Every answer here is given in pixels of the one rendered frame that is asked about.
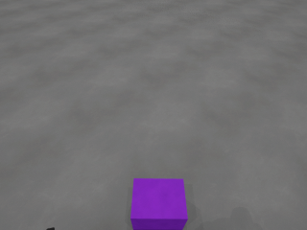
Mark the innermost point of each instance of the carton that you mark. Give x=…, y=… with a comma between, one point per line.
x=158, y=204

